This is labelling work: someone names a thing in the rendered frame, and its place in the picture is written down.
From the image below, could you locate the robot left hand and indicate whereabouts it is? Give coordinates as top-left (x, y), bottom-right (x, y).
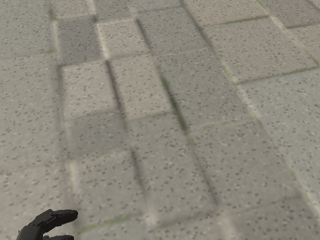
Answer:
top-left (16, 209), bottom-right (78, 240)

